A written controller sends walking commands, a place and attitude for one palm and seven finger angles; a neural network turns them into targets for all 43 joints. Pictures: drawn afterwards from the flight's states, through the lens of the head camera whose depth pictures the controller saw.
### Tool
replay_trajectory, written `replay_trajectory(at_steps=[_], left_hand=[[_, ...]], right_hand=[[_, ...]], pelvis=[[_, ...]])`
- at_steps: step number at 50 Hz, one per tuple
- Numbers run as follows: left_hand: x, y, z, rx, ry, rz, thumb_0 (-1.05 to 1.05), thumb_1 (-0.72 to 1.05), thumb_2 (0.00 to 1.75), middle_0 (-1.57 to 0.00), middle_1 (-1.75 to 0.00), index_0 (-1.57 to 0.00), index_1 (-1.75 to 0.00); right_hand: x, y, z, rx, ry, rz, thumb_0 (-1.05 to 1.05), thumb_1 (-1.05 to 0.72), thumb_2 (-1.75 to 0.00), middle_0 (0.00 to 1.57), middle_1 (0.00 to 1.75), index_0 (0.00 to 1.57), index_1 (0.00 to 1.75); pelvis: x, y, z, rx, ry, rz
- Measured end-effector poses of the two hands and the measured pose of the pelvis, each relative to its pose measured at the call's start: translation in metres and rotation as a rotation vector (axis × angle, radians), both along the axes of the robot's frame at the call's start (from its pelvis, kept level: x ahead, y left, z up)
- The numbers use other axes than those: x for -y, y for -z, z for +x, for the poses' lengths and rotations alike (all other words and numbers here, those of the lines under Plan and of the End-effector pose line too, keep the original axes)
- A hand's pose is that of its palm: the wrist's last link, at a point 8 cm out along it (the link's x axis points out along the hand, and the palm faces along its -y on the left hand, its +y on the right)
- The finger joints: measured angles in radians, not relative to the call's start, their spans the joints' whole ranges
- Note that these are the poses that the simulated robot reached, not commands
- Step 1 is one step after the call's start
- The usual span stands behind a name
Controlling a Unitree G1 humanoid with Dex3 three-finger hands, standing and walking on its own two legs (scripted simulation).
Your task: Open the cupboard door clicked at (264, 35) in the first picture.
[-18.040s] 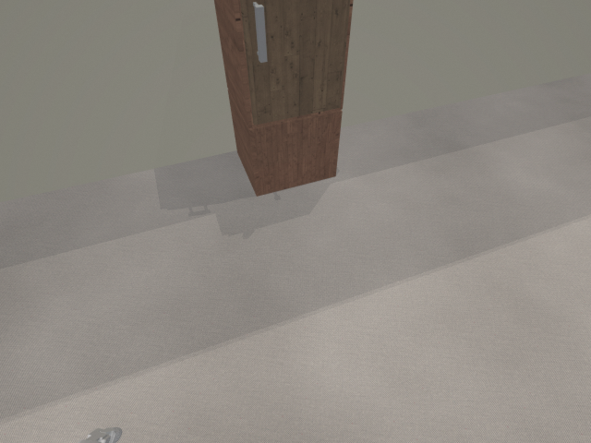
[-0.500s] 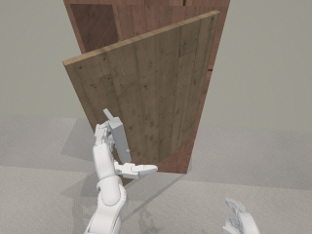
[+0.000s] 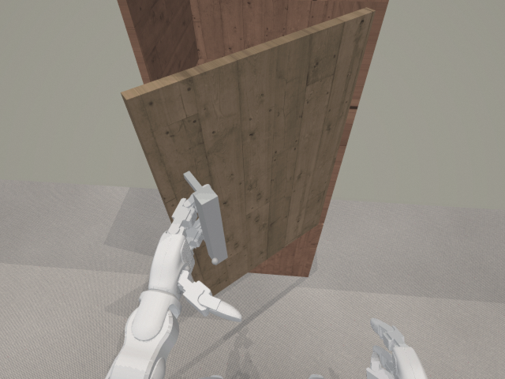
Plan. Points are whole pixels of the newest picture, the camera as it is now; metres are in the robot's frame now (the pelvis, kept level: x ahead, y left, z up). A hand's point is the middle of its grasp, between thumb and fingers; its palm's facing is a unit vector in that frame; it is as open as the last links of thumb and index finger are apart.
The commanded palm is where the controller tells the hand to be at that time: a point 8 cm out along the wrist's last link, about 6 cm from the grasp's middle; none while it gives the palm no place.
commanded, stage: slide the hand sideways off the handle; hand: left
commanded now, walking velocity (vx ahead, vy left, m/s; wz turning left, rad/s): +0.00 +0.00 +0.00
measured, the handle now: (205, 220) +0.35 +0.10 +0.07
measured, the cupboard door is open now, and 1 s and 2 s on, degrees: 41 41 41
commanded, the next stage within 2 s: draw the hand back to the body in 0.92 s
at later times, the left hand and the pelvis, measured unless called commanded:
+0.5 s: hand (187, 283) +0.24 +0.11 +0.07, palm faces -0.05 -1.00 -0.03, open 16.3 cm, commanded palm +0.21 +0.17 +0.07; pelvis +0.02 -0.01 -0.01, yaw +0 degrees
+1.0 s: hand (146, 311) +0.20 +0.16 +0.06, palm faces -0.04 -1.00 -0.04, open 16.3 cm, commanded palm +0.18 +0.21 +0.07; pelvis +0.02 -0.01 -0.02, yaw +1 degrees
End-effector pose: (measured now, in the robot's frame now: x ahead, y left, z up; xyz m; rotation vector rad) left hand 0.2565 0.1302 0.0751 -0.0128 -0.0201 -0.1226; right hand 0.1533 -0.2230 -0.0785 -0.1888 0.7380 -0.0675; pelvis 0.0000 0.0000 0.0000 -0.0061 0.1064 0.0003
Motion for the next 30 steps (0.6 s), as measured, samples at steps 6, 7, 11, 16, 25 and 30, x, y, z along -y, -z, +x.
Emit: replay_trajectory(at_steps=[6,7,11,16,25,30], left_hand=[[0.001,0.006,-0.008,-0.014,-0.027,0.007,-0.01,-0.50,0.30,-0.14,-0.32,-0.13,-0.31],[0.001,0.007,-0.009,-0.015,-0.027,0.012,-0.01,-0.50,0.30,-0.14,-0.31,-0.13,-0.31],[-0.008,0.009,-0.014,-0.020,-0.041,0.028,-0.01,-0.50,0.30,-0.14,-0.31,-0.14,-0.31],[-0.020,0.008,-0.020,-0.022,-0.057,0.040,-0.01,-0.50,0.30,-0.16,-0.31,-0.15,-0.31],[-0.034,0.007,-0.034,-0.041,-0.076,0.044,-0.01,-0.50,0.30,-0.15,-0.31,-0.15,-0.31],[-0.043,0.009,-0.042,-0.051,-0.083,0.055,-0.01,-0.50,0.30,-0.15,-0.31,-0.15,-0.31]], right_hand=[[0.001,-0.006,0.004,0.026,-0.006,-0.007,0.01,-0.90,-0.90,0.20,0.30,0.20,0.30],[0.001,-0.006,0.005,0.029,-0.007,-0.008,0.01,-0.90,-0.90,0.20,0.30,0.20,0.30],[0.000,-0.006,0.012,0.039,-0.008,-0.006,0.01,-0.90,-0.90,0.20,0.30,0.20,0.30],[-0.001,-0.004,0.020,0.047,-0.013,0.000,0.01,-0.90,-0.90,0.20,0.30,0.20,0.30],[0.004,-0.003,0.032,0.069,-0.016,-0.003,0.01,-0.90,-0.90,0.20,0.30,0.20,0.30],[0.009,-0.003,0.036,0.076,-0.014,-0.016,0.01,-0.90,-0.90,0.20,0.30,0.20,0.30]], pelvis=[[-0.001,0.002,0.004,-0.013,0.010,0.004],[-0.001,0.003,0.005,-0.015,0.011,0.003],[0.001,0.005,0.008,-0.023,0.013,0.001],[0.003,0.006,0.013,-0.032,0.009,-0.003],[0.007,0.009,0.022,-0.053,0.002,-0.005],[0.010,0.012,0.024,-0.063,-0.002,-0.007]])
